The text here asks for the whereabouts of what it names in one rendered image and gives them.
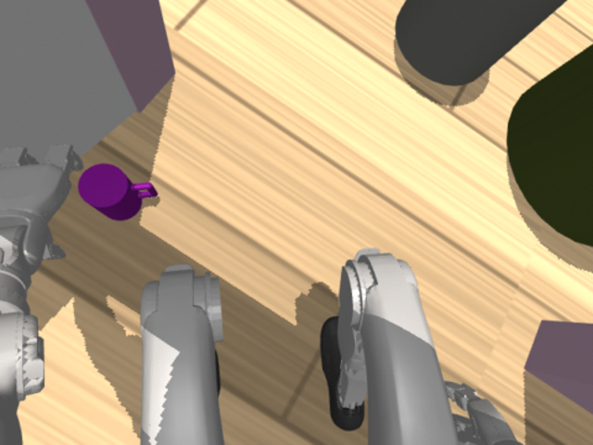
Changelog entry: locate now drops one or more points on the right robot hand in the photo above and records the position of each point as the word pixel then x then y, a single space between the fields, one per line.
pixel 486 425

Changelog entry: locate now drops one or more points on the right robot foot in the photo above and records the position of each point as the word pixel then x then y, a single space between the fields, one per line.
pixel 331 359

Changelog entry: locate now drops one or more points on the left robot arm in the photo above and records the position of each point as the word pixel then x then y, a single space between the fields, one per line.
pixel 23 238

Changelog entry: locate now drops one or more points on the left robot hand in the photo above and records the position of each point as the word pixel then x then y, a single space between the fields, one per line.
pixel 39 189

